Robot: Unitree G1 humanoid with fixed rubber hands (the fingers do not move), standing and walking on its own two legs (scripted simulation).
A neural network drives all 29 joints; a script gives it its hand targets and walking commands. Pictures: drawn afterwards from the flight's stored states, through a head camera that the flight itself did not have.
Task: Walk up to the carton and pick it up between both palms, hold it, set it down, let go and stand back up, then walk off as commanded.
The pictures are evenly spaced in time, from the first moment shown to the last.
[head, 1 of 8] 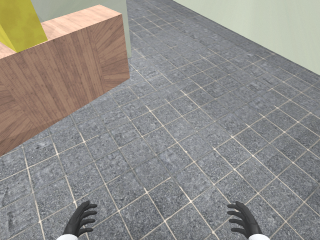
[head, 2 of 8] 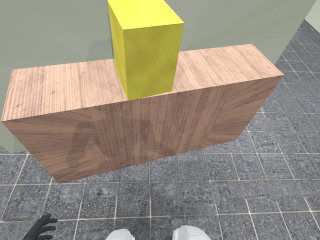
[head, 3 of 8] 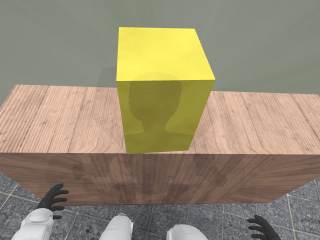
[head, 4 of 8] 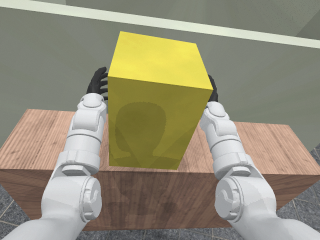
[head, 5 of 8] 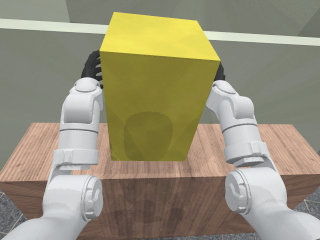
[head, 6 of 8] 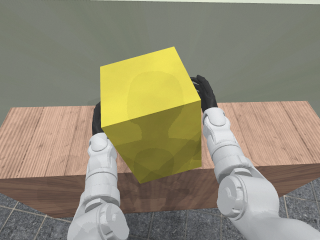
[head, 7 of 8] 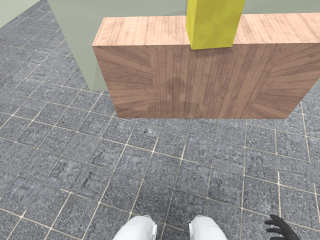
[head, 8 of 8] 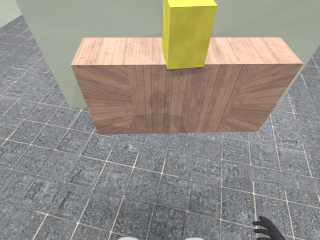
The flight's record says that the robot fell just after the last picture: no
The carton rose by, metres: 0.21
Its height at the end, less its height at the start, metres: +0.00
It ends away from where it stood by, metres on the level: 0.07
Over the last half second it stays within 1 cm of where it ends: yes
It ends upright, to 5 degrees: yes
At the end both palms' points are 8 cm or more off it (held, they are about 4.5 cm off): yes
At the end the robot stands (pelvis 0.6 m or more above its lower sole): yes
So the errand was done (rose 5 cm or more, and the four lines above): yes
